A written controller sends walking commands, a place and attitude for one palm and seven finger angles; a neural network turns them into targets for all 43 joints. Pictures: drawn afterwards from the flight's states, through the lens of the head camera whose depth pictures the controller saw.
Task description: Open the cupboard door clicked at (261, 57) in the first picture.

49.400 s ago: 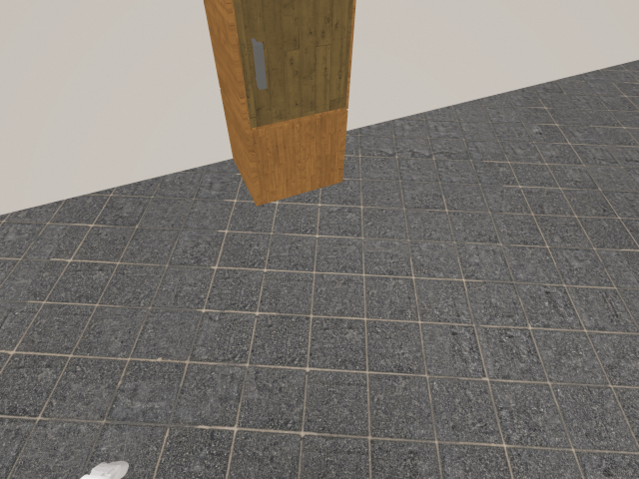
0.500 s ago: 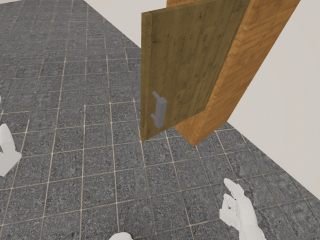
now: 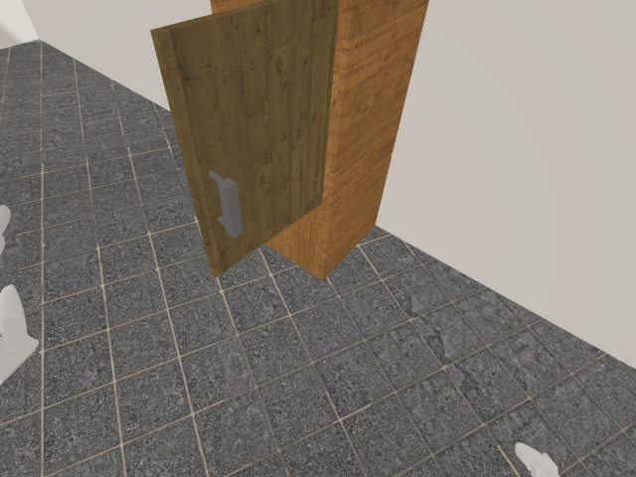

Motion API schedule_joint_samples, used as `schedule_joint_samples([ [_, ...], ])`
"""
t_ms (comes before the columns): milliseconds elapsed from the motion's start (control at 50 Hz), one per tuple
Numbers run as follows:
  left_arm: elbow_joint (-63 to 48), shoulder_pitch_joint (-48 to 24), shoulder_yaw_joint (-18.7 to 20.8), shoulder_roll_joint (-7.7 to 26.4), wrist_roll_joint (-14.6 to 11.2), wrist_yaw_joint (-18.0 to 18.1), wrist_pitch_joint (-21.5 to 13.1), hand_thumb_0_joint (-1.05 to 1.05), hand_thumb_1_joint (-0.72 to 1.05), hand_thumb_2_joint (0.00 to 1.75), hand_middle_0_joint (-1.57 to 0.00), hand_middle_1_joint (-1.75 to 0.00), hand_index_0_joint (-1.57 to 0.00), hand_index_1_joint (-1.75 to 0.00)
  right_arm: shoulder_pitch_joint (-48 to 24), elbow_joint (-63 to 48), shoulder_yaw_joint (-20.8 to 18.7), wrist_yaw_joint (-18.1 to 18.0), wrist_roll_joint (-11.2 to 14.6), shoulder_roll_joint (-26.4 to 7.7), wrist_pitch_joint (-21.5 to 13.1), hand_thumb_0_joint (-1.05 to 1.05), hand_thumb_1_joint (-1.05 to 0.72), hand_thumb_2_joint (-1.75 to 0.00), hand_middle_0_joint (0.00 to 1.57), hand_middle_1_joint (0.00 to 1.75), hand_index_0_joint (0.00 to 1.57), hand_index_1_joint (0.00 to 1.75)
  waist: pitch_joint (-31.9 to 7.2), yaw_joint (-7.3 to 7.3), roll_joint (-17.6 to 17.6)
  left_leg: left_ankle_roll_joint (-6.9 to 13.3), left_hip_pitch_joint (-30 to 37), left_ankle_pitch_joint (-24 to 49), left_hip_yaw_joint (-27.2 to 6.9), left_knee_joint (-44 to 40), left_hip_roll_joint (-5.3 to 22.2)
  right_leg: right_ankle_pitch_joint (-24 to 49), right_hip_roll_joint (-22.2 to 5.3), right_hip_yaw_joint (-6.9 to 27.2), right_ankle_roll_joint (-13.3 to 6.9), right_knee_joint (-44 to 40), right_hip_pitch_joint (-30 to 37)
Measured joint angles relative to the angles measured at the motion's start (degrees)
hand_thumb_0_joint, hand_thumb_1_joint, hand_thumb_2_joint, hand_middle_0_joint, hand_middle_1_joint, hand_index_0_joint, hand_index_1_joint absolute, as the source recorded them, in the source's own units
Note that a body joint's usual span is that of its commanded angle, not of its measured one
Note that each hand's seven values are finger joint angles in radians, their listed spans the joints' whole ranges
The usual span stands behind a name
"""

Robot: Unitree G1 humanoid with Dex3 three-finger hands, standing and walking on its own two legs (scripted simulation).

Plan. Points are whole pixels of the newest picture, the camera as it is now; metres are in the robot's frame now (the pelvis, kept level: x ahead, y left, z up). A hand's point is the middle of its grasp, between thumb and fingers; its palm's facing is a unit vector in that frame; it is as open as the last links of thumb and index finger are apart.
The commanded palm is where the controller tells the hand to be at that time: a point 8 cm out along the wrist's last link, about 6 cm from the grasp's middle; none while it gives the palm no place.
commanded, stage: stop stepping back and stand still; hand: left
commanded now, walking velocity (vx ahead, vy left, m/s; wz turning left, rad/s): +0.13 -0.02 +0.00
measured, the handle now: (224, 204) +0.66 +0.18 -0.09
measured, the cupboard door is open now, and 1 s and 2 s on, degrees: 85 85 85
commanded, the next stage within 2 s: let the arm hang, fingers relaxed in 0.38 s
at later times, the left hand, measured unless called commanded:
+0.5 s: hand out of the picture +0.17 +0.27 +0.16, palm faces +0.46 -0.75 -0.47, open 7.4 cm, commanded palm none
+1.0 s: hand out of the picture -0.05 +0.21 -0.16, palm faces +0.05 -0.97 -0.25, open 7.1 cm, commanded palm none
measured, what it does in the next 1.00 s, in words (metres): stands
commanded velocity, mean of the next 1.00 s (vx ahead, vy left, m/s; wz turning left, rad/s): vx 0.05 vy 0.00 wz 0.00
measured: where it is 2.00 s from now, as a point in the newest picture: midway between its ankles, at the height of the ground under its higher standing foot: outside the picture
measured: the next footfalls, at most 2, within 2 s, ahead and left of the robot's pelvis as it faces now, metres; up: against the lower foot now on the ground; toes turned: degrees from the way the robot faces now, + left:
none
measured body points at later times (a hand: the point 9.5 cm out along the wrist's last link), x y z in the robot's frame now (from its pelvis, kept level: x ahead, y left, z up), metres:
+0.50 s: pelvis -0.03 +0.00 +0.00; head -0.04 +0.00 +0.45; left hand +0.14 +0.31 +0.19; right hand +0.13 -0.21 -0.09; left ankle -0.02 +0.12 -0.73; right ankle -0.03 -0.08 -0.73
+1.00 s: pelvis -0.04 +0.00 +0.01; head -0.02 +0.01 +0.46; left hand -0.05 +0.26 -0.15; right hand -0.05 -0.23 -0.15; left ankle -0.02 +0.12 -0.73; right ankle -0.03 -0.08 -0.73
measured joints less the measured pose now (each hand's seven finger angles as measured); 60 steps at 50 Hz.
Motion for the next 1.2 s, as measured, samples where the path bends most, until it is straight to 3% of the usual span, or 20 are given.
schedule_joint_samples([
  [60, -0.6, 1.9, 1.1, 1.1, 0.1, -0.3, -0.9, 0.01, 0.88, 0.9, -0.22, -0.3, -0.21, -0.3, 0.0, -1.0, 0.7, 0.0, -0.5, 1.3, -1.3, 0.02, -0.91, -0.9, 0.2, 0.3, 0.19, 0.3, -0.5, 0.04, 0.4, 0.0, -1.0, 0.7, 0.1, 1.4, 0.1, 0.3, -0.1, 0.0, 0.3, 1.1, -0.8],
  [120, 0.9, 1.7, 1.4, 0.8, 0.3, -0.4, -1.6, 0.01, 0.88, 0.9, -0.22, -0.3, -0.21, -0.3, -0.1, -0.8, 1.8, -0.4, -0.7, 2.8, -2.2, 0.02, -0.91, -0.9, 0.2, 0.3, 0.19, 0.3, -1.2, 1.18, 1.9, 0.0, -1.8, 0.9, -0.2, 2.3, 0.5, 0.8, 0.3, -0.4, 0.4, 1.1, -1.1],
  [240, 5.7, -3.1, -0.5, -4.2, 0.9, -0.2, -0.7, 0.01, 0.88, 0.9, -0.21, -0.3, -0.21, -0.3, -0.8, 0.7, 3.3, -0.5, -1.1, 5.3, -1.7, 0.02, -0.9, -0.9, 0.2, 0.3, 0.2, 0.3, -2.3, 4.84, 3.9, -0.4, -5.3, -5.1, -1.4, 9.2, 0.7, 3.3, 0.7, -0.9, -1.4, -0.5, -1.7],
  [300, 6.8, -5.8, -2.8, -6.5, 1.3, -0.1, -0.1, 0.01, 0.88, 0.9, -0.21, -0.3, -0.21, -0.3, -1.1, 1.6, 3.9, -0.2, -1.2, 5.7, -1.7, 0.02, -0.9, -0.89, 0.2, 0.3, 0.2, 0.3, -1.7, 6.0, 3.2, -0.3, -4.3, -5.3, -1.6, 8.9, 1.2, 2.9, 0.0, -1.0, -0.8, 0.1, -1.5],
  [380, 5.2, -7.0, -3.8, -7.0, 1.3, 0.0, 0.5, 0.01, 0.88, 0.9, -0.21, -0.3, -0.21, -0.3, -2.0, 1.1, 4.4, -0.9, -1.3, 5.7, -2.4, 0.02, -0.9, -0.89, 0.2, 0.3, 0.2, 0.3, -0.3, 5.82, 2.4, -0.9, -1.4, 1.5, -1.1, 3.3, 1.8, 0.9, -0.8, -1.3, 0.4, 3.0, -1.7],
  [440, 4.6, -6.2, -2.2, -5.2, 1.5, -0.2, 0.5, 0.01, 0.88, 0.9, -0.21, -0.3, -0.21, -0.3, -2.8, 0.5, 4.7, -1.2, -1.4, 6.6, -3.2, 0.02, -0.9, -0.89, 0.2, 0.3, 0.2, 0.3, -0.1, 5.22, 1.5, -1.3, -0.7, 1.1, -0.3, 2.6, 1.4, -1.3, -1.5, -0.6, 2.0, 4.4, -2.0],
  [500, 7.2, -7.8, -2.1, -3.5, 2.3, -1.1, 0.0, 0.01, 0.88, 0.9, -0.21, -0.3, -0.21, -0.3, -3.2, 0.7, 4.4, -0.1, -1.3, 6.7, -4.8, 0.02, -0.9, -0.89, 0.2, 0.3, 0.2, 0.3, 0.0, 4.7, 2.4, -1.8, -1.5, 0.9, -1.0, 2.9, 1.9, 1.5, -1.2, -1.8, 1.2, 2.1, -1.5],
  [560, 24.7, -15.4, -9.7, -5.2, 3.5, -5.4, 5.1, 0.0, 0.89, 0.9, -0.2, -0.3, -0.2, -0.3, -5.1, 5.5, 2.5, 2.6, -1.4, 4.4, -2.4, 0.01, -0.9, -0.89, 0.2, 0.3, 0.2, 0.3, -1.6, 5.33, 5.4, -1.9, -4.1, 0.2, -1.8, 5.2, 2.0, 0.9, -1.1, -2.6, 0.3, 3.0, -3.2],
  [600, 39.1, -19.5, -14.6, -8.0, 3.7, -7.1, 9.4, 0.0, 0.9, 0.9, -0.2, -0.3, -0.2, -0.3, -6.0, 8.1, 2.2, 3.2, -1.7, 3.4, 0.3, 0.01, -0.9, -0.89, 0.2, 0.3, 0.2, 0.3, -1.9, 4.67, 6.3, -1.7, -4.6, -0.2, -2.2, 6.1, 1.6, 0.2, -1.5, -3.0, 0.3, 3.9, -3.6],
  [660, 58.0, -22.6, -20.2, -12.1, 3.7, -8.3, 13.5, 0.0, 0.9, 0.9, -0.2, -0.3, -0.19, -0.3, -6.2, 10.9, 2.3, 3.9, -2.3, 3.2, 3.1, 0.01, -0.9, -0.89, 0.2, 0.3, 0.2, 0.3, -0.3, 3.23, 5.0, -1.7, -3.5, -0.2, -2.2, 5.8, 1.1, -0.4, -2.0, -3.0, 0.4, 4.5, -2.8],
  [740, 75.3, -22.0, -25.3, -17.4, 3.1, -9.1, 15.4, 0.01, 0.91, 0.9, -0.2, -0.3, -0.19, -0.3, -5.0, 14.9, 3.0, 3.6, -2.5, 4.0, 4.4, 0.01, -0.91, -0.89, 0.2, 0.3, 0.2, 0.3, 2.7, 2.25, 2.0, -1.6, -1.0, 1.2, -1.8, 2.7, 1.4, 1.2, -1.6, -2.5, 0.5, 1.5, -0.5],
  [780, 79.0, -22.1, -23.1, -18.4, 1.5, -7.6, 13.8, -0.03, 0.97, 0.9, -0.21, -0.3, -0.2, -0.3, -3.6, 17.5, 3.2, 3.1, -2.3, 4.8, 4.6, 0.01, -0.91, -0.89, 0.2, 0.3, 0.2, 0.3, 3.8, 2.78, 0.9, -1.9, -0.6, 2.3, -2.4, 1.0, 1.9, 2.7, -1.0, -3.1, 0.3, -1.2, 0.5],
  [860, 84.4, -22.2, -23.1, -15.9, 2.3, -7.9, 12.6, -0.06, 1.01, 0.9, -0.21, -0.3, -0.21, -0.3, -1.2, 22.4, 3.2, 2.6, -2.3, 5.8, 5.4, 0.01, -0.91, -0.89, 0.2, 0.3, 0.2, 0.3, 4.9, 4.11, 1.0, -2.2, 0.2, 4.1, -3.1, -1.6, 2.5, 5.4, -0.2, -3.8, 0.0, -5.9, 2.4],
  [1000, 92.6, -20.2, -23.8, -14.0, 2.4, -8.1, 12.7, -0.02, 0.95, 0.9, -0.21, -0.3, -0.2, -0.3, 0.4, 26.7, 2.9, 2.2, -2.0, 6.6, 5.4, 0.01, -0.91, -0.89, 0.2, 0.3, 0.2, 0.3, 5.3, 3.91, 3.2, -2.0, 2.2, 5.6, -2.6, -4.5, 2.4, 7.2, -0.1, -3.3, 0.1, -8.9, 4.2],
  [1200, 95.6, -19.7, -24.2, -15.0, 2.4, -8.0, 12.4, 0.0, 0.91, 0.9, -0.2, -0.3, -0.2, -0.3, -0.9, 28.1, 2.7, 2.3, -1.9, 7.1, 5.1, 0.01, -0.91, -0.89, 0.2, 0.3, 0.2, 0.3, 4.4, 4.17, 5.1, -1.6, 3.1, 6.7, -1.7, -6.1, 2.1, 7.8, -0.6, -2.5, 0.4, -9.0, 4.1],
])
